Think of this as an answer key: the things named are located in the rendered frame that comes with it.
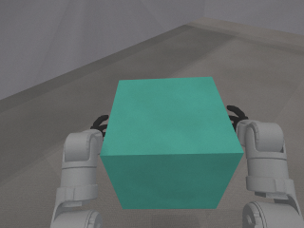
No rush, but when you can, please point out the carton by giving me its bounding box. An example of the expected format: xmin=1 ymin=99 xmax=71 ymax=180
xmin=100 ymin=76 xmax=244 ymax=209

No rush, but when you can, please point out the robot right hand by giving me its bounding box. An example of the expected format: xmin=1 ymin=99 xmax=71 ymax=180
xmin=226 ymin=105 xmax=248 ymax=132

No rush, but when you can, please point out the robot right forearm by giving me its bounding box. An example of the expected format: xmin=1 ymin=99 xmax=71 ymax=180
xmin=236 ymin=119 xmax=304 ymax=224

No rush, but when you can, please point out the robot left forearm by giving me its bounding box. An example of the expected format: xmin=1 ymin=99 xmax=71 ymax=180
xmin=49 ymin=129 xmax=104 ymax=228

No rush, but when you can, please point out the robot left hand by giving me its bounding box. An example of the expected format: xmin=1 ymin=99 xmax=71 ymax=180
xmin=90 ymin=115 xmax=109 ymax=141

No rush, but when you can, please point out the left robot upper arm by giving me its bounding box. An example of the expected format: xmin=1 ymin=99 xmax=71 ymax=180
xmin=51 ymin=209 xmax=103 ymax=228

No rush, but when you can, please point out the right robot upper arm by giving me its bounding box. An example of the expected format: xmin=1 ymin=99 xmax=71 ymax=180
xmin=242 ymin=201 xmax=304 ymax=228

